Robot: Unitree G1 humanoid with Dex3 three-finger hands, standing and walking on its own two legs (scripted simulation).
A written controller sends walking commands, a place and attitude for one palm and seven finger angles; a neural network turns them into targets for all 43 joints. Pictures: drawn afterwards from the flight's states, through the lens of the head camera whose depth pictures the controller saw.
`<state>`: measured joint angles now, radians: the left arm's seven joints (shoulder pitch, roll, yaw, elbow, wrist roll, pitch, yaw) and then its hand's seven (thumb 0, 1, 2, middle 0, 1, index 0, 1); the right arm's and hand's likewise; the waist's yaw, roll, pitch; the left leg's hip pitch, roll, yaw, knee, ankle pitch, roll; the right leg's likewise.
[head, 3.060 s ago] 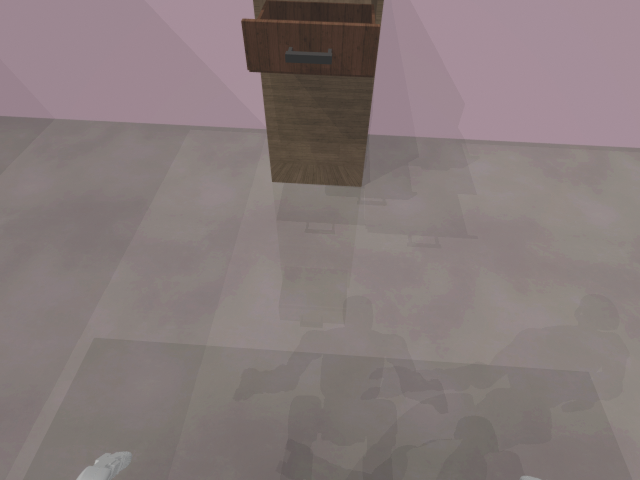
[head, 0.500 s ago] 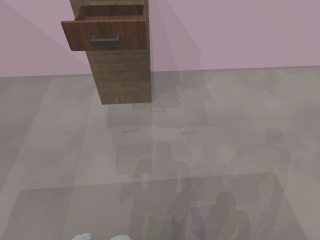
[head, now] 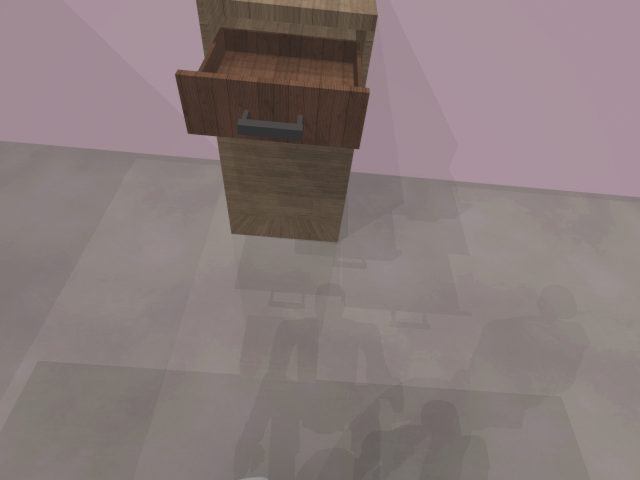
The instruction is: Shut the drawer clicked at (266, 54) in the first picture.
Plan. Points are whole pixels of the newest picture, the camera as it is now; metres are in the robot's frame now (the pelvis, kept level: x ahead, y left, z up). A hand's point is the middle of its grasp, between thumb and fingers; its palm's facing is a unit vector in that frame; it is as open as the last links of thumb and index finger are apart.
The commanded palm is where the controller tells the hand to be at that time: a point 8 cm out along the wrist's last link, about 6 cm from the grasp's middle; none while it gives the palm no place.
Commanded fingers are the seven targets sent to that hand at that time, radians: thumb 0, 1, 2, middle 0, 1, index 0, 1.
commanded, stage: walk to a spot facing it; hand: left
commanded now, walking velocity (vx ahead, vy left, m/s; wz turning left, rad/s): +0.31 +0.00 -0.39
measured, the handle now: (271, 123) +0.76 +0.18 +0.00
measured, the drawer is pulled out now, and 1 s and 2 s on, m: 0.29 0.29 0.29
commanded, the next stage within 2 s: turn to face it in 0.24 s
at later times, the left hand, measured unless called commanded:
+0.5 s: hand (263, 364) +0.31 +0.12 -0.17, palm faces -0.21 -0.96 -0.19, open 7.4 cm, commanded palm none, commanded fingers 0.00 0.90 0.90 -0.20 -0.30 -0.20 -0.30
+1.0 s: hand (223, 402) +0.25 +0.17 -0.18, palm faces +0.05 -0.98 -0.17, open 7.3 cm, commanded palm none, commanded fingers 0.00 0.90 0.90 -0.20 -0.30 -0.20 -0.30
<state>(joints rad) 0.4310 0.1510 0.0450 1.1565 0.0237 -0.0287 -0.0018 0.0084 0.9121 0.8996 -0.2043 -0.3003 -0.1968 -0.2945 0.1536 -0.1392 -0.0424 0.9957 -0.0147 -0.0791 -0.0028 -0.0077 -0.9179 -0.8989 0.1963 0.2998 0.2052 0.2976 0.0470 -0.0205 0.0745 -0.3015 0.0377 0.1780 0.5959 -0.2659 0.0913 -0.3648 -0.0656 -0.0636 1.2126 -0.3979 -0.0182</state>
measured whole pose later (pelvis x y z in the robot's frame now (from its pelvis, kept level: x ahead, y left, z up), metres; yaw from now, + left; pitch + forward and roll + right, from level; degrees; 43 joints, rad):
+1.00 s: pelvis +0.21 -0.01 +0.01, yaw -1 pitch -2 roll -2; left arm 0.23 0.19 0.06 1.05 0.02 0.05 0.03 0.00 0.92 0.90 -0.20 -0.30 -0.20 -0.29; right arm 0.25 -0.14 -0.02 1.04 -0.03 0.01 -0.03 0.01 -0.93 -0.90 0.19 0.30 0.20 0.30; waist 0.01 -0.04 0.03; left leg -0.25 0.02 0.08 0.55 -0.28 0.05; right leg -0.35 -0.06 -0.12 0.79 -0.43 0.01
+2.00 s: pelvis +0.38 +0.02 +0.01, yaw +2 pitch -1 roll +1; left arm 0.35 0.16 0.06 1.13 0.02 -0.02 0.02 0.01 0.91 0.90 -0.20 -0.30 -0.20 -0.29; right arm 0.16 -0.13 -0.05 1.00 -0.02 -0.09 -0.03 -0.03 -0.95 -0.90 0.20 0.30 0.21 0.30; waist 0.03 -0.05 0.07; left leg -0.24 0.02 0.18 0.49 -0.24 0.05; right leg -0.42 -0.08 -0.05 1.15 -0.37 -0.01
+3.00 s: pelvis +0.40 +0.05 -0.01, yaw +1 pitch -4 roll +2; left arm 0.35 0.20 0.03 1.00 0.03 0.06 0.04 0.00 0.91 0.90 -0.20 -0.30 -0.20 -0.29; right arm 0.24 -0.18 -0.02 0.92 -0.03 0.05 0.00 0.00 -0.91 -0.90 0.19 0.30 0.20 0.30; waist 0.03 0.00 -0.01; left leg -0.21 -0.06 0.12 0.59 -0.32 0.08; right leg -0.35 -0.05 -0.02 0.71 -0.30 -0.01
